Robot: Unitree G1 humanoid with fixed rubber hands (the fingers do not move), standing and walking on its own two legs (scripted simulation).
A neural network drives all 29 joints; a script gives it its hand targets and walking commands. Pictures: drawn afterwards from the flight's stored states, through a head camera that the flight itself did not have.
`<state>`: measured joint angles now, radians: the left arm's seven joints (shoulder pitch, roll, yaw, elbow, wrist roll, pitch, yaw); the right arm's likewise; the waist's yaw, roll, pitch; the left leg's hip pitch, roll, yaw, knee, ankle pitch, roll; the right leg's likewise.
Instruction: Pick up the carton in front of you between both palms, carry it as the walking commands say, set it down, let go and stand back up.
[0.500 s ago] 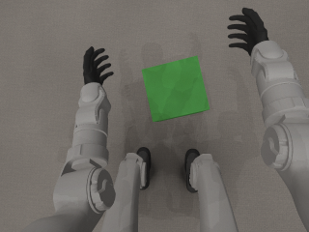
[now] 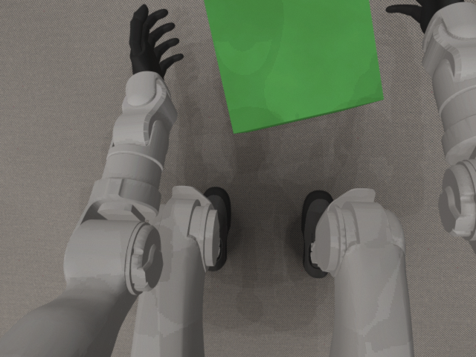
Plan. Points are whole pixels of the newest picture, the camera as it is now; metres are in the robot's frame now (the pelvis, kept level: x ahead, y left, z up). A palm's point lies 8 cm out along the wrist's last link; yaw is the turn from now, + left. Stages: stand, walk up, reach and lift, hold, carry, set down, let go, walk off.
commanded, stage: reach and lift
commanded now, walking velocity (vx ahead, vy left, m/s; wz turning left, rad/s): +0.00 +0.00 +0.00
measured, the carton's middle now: (287, 64) +0.52 -0.06 -0.30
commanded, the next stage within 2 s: none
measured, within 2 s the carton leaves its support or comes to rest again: leaves its support in 0.98 s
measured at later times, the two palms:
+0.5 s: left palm (163, 63) +0.52 +0.14 -0.21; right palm (394, 23) +0.55 -0.21 -0.23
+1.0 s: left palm (182, 51) +0.53 +0.10 -0.20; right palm (388, 18) +0.55 -0.20 -0.22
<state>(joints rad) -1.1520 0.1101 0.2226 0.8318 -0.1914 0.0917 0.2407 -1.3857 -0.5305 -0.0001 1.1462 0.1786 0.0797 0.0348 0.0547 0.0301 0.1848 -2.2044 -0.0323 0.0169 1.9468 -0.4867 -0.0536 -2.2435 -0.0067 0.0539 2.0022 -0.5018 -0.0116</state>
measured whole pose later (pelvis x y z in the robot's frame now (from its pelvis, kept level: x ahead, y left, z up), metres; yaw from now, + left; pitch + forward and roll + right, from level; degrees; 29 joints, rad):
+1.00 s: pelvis +0.00 -0.01 -0.05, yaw +0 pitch +38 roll +5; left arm -1.40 0.08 0.43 1.09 -0.06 0.09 0.21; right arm -1.55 -0.41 0.07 1.29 0.08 0.13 -0.03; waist 0.04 0.08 0.27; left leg -2.28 -0.06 -0.01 2.13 -0.52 -0.09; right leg -2.33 -0.01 0.04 2.20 -0.53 -0.04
